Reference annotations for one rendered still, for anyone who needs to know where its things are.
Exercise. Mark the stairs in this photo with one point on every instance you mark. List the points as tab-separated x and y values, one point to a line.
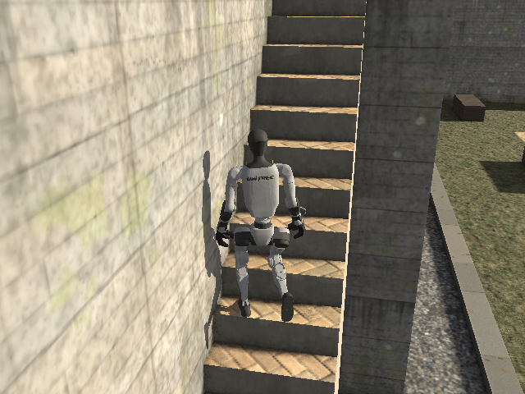
307	103

